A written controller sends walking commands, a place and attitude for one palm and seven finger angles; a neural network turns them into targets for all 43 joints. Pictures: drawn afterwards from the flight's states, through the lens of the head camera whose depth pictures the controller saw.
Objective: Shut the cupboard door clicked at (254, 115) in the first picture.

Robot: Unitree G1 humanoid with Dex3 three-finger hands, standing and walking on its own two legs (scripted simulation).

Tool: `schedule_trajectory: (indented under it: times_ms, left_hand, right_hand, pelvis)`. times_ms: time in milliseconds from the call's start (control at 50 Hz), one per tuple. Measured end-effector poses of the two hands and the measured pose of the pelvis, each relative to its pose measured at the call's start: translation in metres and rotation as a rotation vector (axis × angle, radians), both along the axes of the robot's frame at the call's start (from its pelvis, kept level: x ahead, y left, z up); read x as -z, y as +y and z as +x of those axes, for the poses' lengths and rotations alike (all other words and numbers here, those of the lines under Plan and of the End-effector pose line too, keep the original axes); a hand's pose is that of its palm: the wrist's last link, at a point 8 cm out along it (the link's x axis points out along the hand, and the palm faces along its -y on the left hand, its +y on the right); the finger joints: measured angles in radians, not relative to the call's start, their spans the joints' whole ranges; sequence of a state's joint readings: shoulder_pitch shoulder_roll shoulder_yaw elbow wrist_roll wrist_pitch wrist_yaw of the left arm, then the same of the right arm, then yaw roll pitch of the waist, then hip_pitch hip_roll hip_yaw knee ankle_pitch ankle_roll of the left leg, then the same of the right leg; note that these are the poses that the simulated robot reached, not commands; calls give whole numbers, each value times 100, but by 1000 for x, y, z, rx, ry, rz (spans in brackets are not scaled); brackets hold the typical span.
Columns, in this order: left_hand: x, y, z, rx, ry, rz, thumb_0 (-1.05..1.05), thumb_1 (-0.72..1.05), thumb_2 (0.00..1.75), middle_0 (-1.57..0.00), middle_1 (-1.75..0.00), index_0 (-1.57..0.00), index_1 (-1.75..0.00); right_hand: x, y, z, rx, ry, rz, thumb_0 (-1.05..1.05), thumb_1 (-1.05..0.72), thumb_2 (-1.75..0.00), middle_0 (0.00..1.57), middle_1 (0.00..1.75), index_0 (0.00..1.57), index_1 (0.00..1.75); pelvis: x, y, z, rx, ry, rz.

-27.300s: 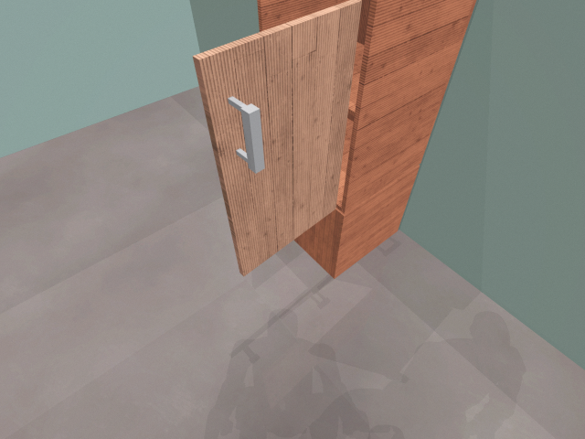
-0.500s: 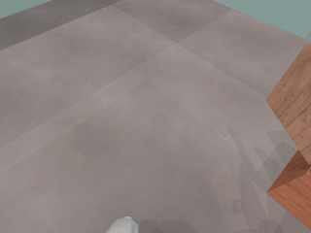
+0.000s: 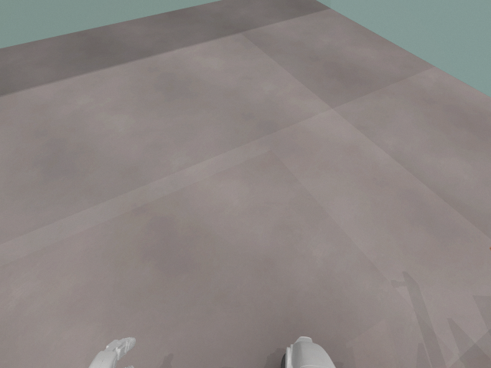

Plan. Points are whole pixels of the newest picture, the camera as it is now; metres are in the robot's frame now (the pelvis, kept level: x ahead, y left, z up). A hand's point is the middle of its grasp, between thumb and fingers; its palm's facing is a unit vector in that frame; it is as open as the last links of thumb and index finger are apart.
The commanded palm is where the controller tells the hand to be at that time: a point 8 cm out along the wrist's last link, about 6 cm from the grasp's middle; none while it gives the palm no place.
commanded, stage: walk to a spot facing it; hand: left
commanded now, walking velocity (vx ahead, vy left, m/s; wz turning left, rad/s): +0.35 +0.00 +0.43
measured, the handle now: out of the picture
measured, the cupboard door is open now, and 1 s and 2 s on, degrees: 58 58 58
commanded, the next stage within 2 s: turn to face it in 0.54 s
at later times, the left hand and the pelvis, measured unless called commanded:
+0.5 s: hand out of the picture +0.14 +0.17 -0.17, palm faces +0.35 -0.92 -0.19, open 7.3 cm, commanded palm none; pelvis +0.19 -0.01 +0.00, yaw +19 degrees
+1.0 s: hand (132, 289) +0.29 +0.25 -0.16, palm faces +0.34 -0.92 -0.20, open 7.4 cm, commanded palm none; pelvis +0.29 +0.05 +0.00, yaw +17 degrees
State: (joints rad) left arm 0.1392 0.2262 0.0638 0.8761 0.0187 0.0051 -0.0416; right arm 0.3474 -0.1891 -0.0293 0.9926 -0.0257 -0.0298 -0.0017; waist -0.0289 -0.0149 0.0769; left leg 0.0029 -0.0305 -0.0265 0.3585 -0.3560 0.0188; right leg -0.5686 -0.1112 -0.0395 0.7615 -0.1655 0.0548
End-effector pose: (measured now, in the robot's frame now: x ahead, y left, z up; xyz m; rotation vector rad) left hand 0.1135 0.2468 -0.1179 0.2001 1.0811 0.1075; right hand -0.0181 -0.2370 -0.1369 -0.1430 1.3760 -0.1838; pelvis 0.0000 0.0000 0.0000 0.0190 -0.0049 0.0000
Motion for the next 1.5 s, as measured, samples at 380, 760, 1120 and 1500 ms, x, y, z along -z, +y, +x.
schedule_trajectory:
  times_ms: [380,760,1120,1500]
  left_hand:
    - [6,-41,28,-310,125,-10,0,94,90,-21,-30,-21,-29]
    - [32,52,71,-529,171,-38,1,91,90,-20,-30,-20,-29]
    - [20,31,174,-329,178,-30,0,91,90,-20,-30,-20,-29]
    - [28,91,232,-150,194,3,1,91,90,-20,-30,-20,-29]
  right_hand:
    - [-12,-34,265,-239,-87,7,0,-91,-90,20,29,20,30]
    - [-23,111,477,-586,-295,-35,0,-90,-90,20,30,20,30]
    - [11,56,428,-254,-122,-1,0,-91,-90,20,30,21,30]
    - [-16,68,414,-110,-215,-87,0,-90,-90,20,30,20,30]
  pelvis:
    - [-9,-37,153,-251,14,-25]
    - [6,47,244,-420,1,-53]
    - [7,42,301,-224,2,-25]
    - [5,76,304,-16,9,-24]
